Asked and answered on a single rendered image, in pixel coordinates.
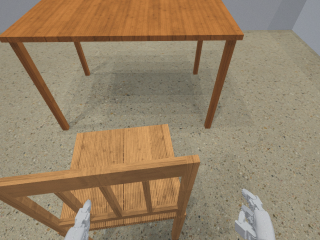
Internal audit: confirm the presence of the left robot hand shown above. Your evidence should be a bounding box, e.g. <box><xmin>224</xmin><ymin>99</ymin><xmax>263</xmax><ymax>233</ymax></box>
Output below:
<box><xmin>64</xmin><ymin>199</ymin><xmax>92</xmax><ymax>240</ymax></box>

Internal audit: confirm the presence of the right robot hand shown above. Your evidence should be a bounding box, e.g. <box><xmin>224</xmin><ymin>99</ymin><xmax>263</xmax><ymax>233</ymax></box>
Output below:
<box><xmin>235</xmin><ymin>188</ymin><xmax>276</xmax><ymax>240</ymax></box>

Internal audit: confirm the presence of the table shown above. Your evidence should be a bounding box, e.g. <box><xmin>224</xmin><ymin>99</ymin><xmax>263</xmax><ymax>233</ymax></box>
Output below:
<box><xmin>0</xmin><ymin>0</ymin><xmax>244</xmax><ymax>131</ymax></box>

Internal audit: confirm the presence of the chair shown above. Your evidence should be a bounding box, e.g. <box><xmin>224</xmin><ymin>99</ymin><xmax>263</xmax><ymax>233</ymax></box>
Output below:
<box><xmin>0</xmin><ymin>124</ymin><xmax>200</xmax><ymax>240</ymax></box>

